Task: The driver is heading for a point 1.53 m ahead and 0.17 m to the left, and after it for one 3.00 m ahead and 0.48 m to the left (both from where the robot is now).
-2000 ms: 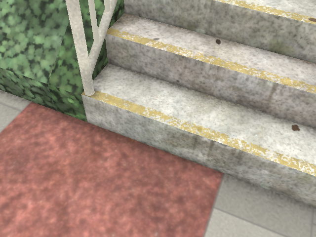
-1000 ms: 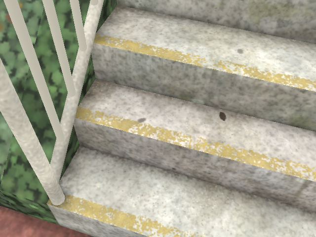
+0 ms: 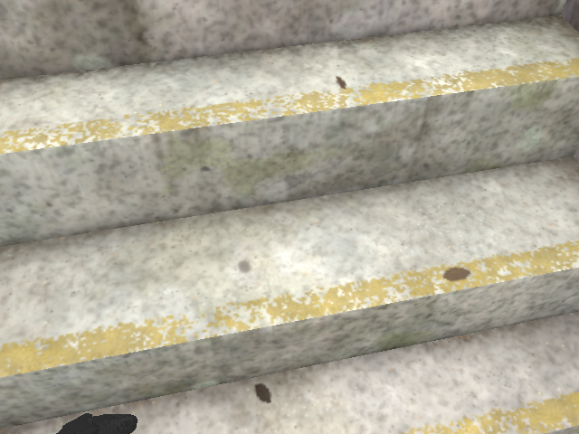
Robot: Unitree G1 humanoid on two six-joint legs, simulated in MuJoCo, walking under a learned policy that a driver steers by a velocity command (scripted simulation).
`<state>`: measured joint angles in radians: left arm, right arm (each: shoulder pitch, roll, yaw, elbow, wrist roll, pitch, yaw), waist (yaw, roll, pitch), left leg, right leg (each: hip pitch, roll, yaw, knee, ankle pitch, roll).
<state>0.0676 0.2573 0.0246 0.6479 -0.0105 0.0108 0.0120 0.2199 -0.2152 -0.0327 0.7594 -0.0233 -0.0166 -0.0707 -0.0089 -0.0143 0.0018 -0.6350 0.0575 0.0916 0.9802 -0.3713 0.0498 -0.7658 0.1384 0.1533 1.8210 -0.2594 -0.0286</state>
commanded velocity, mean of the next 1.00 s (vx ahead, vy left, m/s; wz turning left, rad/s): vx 0.10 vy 0.00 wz -0.05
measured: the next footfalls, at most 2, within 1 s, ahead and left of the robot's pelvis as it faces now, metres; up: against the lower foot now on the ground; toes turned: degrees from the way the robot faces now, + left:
right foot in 0.34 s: +0.03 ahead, -0.27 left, +0.02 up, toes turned -1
left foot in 0.50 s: +0.09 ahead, +0.05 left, +0.00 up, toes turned -8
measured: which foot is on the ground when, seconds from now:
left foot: down 0.00-0.40, up 0.42-0.48, down 0.50-0.92, up 0.94-1.00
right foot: up 0.00-0.32, down 0.34-0.42, up 0.44-0.50, down 0.52-0.72, up 0.74-0.88, down 0.90-1.00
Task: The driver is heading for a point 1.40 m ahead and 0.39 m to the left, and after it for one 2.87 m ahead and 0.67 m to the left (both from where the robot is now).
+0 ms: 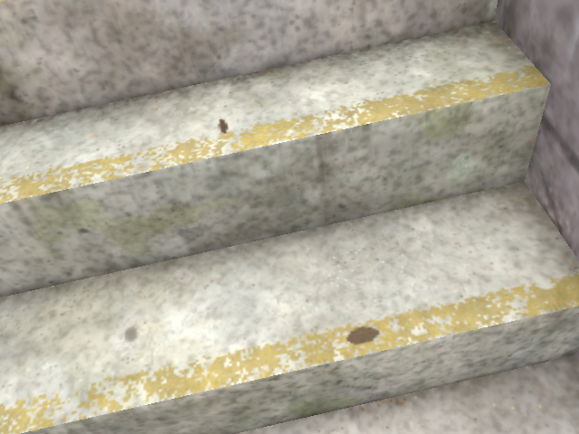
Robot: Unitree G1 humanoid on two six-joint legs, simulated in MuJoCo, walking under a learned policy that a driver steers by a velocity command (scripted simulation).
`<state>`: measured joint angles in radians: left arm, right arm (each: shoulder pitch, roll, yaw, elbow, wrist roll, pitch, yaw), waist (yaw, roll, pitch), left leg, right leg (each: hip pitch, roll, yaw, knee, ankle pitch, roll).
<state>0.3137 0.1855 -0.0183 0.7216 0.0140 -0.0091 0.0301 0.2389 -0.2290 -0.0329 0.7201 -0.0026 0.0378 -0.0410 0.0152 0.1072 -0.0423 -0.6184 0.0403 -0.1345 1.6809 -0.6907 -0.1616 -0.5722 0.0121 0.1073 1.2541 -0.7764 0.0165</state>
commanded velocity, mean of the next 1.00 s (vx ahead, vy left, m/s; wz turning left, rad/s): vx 0.47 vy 0.00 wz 0.20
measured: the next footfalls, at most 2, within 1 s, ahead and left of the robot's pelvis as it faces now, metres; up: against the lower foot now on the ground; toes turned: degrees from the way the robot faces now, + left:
left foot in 0.10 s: +0.06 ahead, +0.07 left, +0.00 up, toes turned -1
right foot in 0.52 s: +0.39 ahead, -0.22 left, +0.19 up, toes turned -8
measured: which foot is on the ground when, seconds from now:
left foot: up 0.00-0.08, down 0.10-0.54, up 0.56-1.00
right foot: down 0.00-0.10, up 0.12-0.50, down 0.52-1.00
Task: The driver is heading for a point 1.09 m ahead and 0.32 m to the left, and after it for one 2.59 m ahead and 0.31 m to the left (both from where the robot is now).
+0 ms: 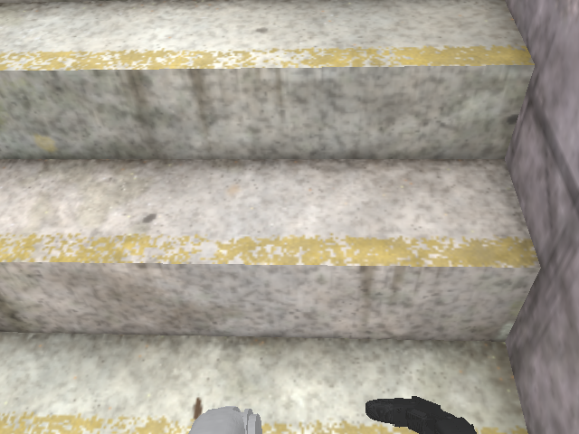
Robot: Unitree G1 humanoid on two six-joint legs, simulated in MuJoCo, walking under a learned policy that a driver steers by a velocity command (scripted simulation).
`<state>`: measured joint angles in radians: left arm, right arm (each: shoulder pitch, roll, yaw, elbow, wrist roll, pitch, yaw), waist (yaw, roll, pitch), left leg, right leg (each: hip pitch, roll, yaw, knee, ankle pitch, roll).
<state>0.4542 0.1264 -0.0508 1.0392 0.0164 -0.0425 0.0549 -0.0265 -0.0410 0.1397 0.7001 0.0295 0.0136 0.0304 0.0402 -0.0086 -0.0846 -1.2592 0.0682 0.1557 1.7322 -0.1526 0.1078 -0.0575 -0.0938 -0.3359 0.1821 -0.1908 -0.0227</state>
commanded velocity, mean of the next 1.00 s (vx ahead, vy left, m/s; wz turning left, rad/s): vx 0.21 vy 0.00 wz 0.44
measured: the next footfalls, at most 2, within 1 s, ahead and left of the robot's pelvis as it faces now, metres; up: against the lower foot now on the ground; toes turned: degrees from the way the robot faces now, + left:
left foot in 0.06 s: +0.16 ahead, +0.08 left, +0.18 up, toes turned +7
right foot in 0.64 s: +0.42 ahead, -0.06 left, +0.40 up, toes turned +24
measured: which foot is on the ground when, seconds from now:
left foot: up 0.00-0.04, down 0.06-0.70, up 0.72-1.00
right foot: down 0.00-0.10, up 0.12-0.62, down 0.64-1.00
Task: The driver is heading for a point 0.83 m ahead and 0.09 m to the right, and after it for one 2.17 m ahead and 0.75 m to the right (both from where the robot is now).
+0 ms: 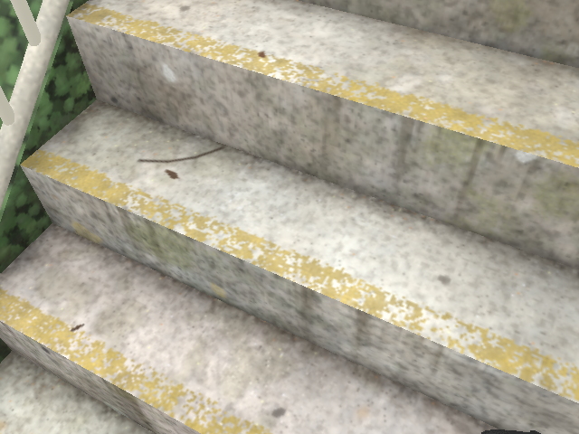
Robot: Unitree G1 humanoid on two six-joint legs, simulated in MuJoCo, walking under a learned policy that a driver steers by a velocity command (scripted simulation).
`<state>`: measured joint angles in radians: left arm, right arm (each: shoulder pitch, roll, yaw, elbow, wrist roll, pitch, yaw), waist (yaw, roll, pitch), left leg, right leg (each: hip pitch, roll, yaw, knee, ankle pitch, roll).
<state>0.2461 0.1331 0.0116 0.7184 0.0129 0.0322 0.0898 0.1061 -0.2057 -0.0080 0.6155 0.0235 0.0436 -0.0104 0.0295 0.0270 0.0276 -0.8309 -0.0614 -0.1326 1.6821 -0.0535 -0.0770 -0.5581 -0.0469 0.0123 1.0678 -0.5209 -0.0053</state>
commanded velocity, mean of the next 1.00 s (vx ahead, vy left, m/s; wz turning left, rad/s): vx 0.28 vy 0.00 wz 0.02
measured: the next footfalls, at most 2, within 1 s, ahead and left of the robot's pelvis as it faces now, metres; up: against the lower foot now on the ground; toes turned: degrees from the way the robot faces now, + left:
left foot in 0.26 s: +0.03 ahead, +0.24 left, -0.22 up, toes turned -8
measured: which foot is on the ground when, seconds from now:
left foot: up 0.00-0.24, down 0.26-1.00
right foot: down 0.00-0.24, up 0.26-1.00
